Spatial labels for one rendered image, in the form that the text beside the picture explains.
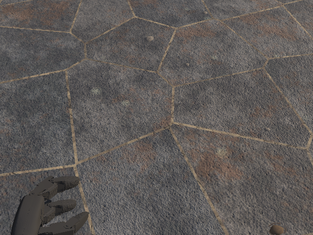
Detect robot left hand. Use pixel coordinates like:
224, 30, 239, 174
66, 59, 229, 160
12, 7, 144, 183
10, 175, 89, 235

